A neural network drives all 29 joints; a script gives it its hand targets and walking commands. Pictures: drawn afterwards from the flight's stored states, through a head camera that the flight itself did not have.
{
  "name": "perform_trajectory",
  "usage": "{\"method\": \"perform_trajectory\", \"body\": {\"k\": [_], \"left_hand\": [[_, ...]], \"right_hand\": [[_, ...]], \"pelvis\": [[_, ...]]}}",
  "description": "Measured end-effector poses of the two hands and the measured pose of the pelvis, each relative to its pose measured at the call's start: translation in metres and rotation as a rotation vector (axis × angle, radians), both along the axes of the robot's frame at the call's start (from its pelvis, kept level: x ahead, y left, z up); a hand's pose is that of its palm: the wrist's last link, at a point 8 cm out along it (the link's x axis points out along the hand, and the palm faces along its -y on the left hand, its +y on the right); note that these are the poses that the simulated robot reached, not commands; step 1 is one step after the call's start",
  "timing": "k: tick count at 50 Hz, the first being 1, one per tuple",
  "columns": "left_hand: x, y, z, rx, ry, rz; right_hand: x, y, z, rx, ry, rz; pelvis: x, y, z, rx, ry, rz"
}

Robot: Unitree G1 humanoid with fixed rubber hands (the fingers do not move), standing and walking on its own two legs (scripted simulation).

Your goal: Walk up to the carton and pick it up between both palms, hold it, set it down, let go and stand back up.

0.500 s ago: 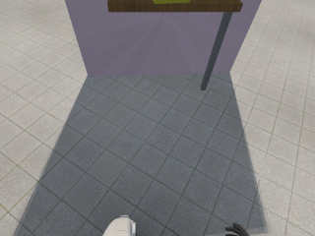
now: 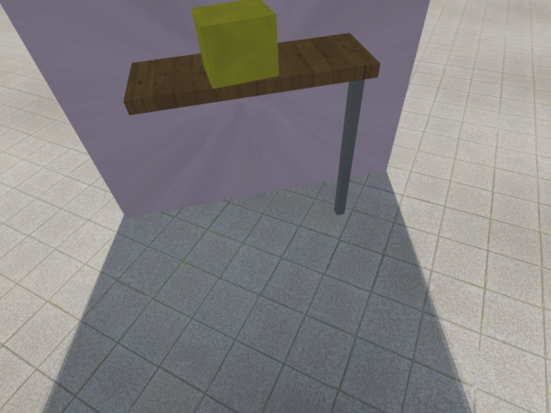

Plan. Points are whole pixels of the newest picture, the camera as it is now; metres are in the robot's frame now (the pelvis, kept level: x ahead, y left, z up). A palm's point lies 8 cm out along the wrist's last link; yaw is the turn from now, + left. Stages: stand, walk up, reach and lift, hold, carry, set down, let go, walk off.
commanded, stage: walk up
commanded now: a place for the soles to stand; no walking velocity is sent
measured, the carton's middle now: (236, 42) +1.10 +0.15 +0.09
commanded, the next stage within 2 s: none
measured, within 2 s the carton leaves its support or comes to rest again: neither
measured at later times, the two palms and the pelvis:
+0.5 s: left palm (109, 390) +0.19 +0.31 -0.13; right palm (371, 305) +0.34 -0.16 -0.11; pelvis +0.23 +0.07 +0.00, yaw +2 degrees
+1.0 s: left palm (184, 220) +0.55 +0.24 -0.10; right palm (388, 299) +0.37 -0.20 -0.14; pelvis +0.44 +0.03 +0.00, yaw -3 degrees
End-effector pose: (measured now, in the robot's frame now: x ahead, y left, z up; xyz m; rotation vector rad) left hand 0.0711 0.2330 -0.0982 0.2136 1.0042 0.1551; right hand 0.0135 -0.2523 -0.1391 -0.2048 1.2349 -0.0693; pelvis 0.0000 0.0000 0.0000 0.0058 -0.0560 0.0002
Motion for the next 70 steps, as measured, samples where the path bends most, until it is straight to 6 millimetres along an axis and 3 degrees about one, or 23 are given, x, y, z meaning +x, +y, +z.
{"method": "perform_trajectory", "body": {"k": [6,11,16,21,25,30,34,41,45,48,52,56,60,65,70], "left_hand": [[-0.037,0.009,0.01,0.004,0.188,0.095],[-0.04,0.015,0.01,-0.014,0.314,0.139],[-0.009,0.029,-0.006,-0.046,0.358,0.155],[0.05,0.055,-0.036,-0.066,0.38,0.125],[0.123,0.072,-0.033,-0.069,0.326,0.059],[0.23,0.09,-0.009,-0.039,0.166,-0.026],[0.299,0.09,0.002,-0.024,0.081,-0.065],[0.393,0.053,0.001,-0.036,0.05,-0.16],[0.448,0.023,-0.006,-0.025,0.021,-0.205],[0.476,0.009,-0.007,-0.015,-0.018,-0.181],[0.475,0.015,0.002,0.003,0.005,-0.058],[0.453,0.029,0.014,0.028,0.097,0.008],[0.433,0.043,0.018,0.038,0.184,0.068],[0.426,0.053,0.007,0.005,0.283,0.098],[0.449,0.068,-0.025,-0.054,0.324,0.083]], "right_hand": [[0.113,0.004,0.035,-0.007,-0.144,0.071],[0.189,0.023,0.045,0.002,-0.191,0.109],[0.261,0.06,0.039,0.018,-0.215,0.157],[0.318,0.095,0.028,0.001,-0.248,0.162],[0.322,0.096,0.033,-0.015,-0.227,0.032],[0.298,0.083,0.05,-0.059,-0.123,-0.062],[0.281,0.076,0.053,-0.075,-0.029,-0.115],[0.288,0.068,0.036,-0.04,0.072,-0.182],[0.305,0.062,0.011,0.003,0.136,-0.195],[0.328,0.056,-0.003,0.035,0.189,-0.161],[0.386,0.042,0.001,0.036,0.172,-0.089],[0.463,0.027,0.017,0.004,0.052,-0.037],[0.533,0.026,0.03,-0.015,-0.05,-0.003],[0.606,0.05,0.036,-0.008,-0.126,0.038],[0.66,0.091,0.026,-0.015,-0.172,0.071]], "pelvis": [[0.052,0.0,0.022,0.0,0.004,0.004],[0.098,0.011,0.026,-0.015,0.016,0.018],[0.15,0.031,0.015,-0.04,0.017,0.041],[0.202,0.057,-0.005,0.0,0.001,0.046],[0.232,0.069,0.002,-0.025,-0.015,0.031],[0.269,0.073,0.023,-0.027,-0.014,0.013],[0.301,0.07,0.029,-0.019,-0.007,0.002],[0.363,0.056,0.02,0.018,0.002,-0.049],[0.402,0.04,0.006,0.027,0.008,-0.076],[0.424,0.03,-0.003,-0.003,0.008,-0.063],[0.45,0.024,0.006,0.013,-0.006,-0.05],[0.476,0.026,0.02,0.012,-0.014,-0.04],[0.505,0.032,0.028,0.011,-0.013,-0.03],[0.538,0.046,0.025,-0.012,-0.01,-0.009],[0.569,0.07,0.006,-0.035,-0.013,0.014]]}}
